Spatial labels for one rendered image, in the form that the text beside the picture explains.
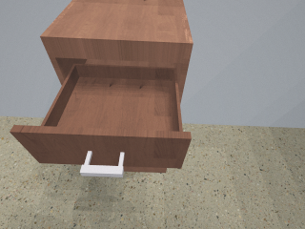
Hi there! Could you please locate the handle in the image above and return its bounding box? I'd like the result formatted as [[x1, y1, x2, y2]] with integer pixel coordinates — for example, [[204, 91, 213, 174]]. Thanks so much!
[[80, 151, 125, 177]]

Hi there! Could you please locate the cabinet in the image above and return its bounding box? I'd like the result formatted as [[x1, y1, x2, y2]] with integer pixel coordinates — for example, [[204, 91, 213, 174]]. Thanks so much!
[[40, 0, 193, 173]]

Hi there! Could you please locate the drawer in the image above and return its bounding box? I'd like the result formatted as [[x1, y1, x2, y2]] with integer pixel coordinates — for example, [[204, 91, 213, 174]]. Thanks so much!
[[10, 63, 192, 169]]

